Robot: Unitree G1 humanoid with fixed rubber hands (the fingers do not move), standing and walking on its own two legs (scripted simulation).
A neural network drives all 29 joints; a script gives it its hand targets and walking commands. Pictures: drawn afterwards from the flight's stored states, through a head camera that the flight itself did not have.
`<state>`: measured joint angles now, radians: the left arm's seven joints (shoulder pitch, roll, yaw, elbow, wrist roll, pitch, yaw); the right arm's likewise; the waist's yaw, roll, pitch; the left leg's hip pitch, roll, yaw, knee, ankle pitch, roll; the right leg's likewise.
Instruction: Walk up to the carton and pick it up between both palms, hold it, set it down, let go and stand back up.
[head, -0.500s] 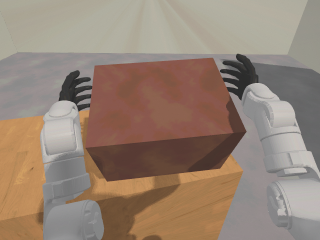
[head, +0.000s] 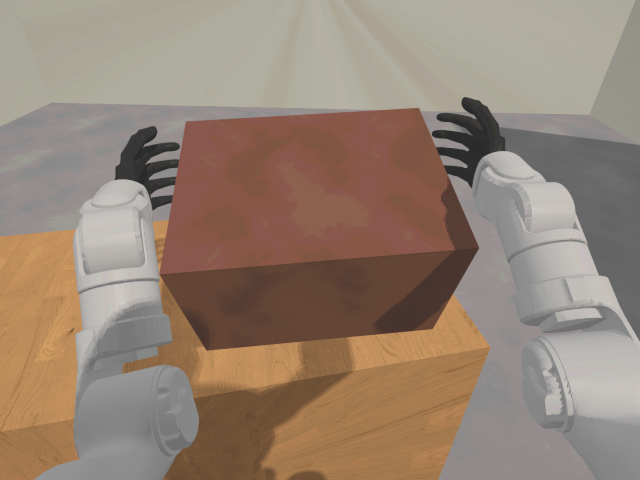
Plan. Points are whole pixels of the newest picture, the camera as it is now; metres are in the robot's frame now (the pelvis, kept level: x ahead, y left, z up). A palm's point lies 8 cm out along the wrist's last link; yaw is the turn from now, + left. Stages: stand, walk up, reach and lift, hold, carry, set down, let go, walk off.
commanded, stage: hold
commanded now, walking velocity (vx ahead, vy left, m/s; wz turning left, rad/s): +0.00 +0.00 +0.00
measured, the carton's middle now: (313, 228) +0.40 +0.02 +0.19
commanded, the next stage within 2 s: none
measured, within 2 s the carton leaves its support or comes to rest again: neither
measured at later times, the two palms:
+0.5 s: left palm (162, 205) +0.35 +0.19 +0.26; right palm (510, 187) +0.35 -0.21 +0.27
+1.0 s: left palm (154, 216) +0.36 +0.20 +0.24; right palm (494, 171) +0.37 -0.20 +0.28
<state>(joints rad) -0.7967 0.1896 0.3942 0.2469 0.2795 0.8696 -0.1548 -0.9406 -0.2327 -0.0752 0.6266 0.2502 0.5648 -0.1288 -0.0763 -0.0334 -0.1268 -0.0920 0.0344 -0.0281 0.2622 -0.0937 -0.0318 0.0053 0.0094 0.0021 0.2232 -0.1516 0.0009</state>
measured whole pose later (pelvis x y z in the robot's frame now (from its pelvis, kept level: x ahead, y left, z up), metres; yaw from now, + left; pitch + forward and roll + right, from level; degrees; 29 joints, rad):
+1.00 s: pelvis +0.00 +0.01 +0.00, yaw -1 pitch -5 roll -1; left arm -0.66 0.12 0.35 0.06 0.28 0.91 -0.14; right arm -0.89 -0.28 -0.07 0.57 0.30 0.54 -0.08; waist -0.09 -0.05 -0.08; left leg -0.08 0.03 -0.01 0.29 -0.12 -0.02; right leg 0.03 0.00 0.02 0.23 -0.16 0.01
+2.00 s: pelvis +0.00 +0.00 +0.00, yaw +0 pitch -5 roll -1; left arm -0.68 0.12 0.39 0.09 0.29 0.89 -0.12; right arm -0.85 -0.24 -0.06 0.54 0.27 0.54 -0.10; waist -0.10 -0.03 -0.09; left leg -0.07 0.03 -0.02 0.27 -0.10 -0.02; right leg 0.02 0.01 0.01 0.22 -0.15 0.01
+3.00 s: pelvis +0.00 +0.00 +0.00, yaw +0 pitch -5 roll -1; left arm -0.69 0.14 0.38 0.10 0.27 0.89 -0.13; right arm -0.86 -0.24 -0.07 0.52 0.27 0.55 -0.13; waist -0.09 -0.04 -0.11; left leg -0.08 0.03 -0.02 0.27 -0.11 -0.02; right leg 0.03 0.01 0.01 0.21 -0.15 0.00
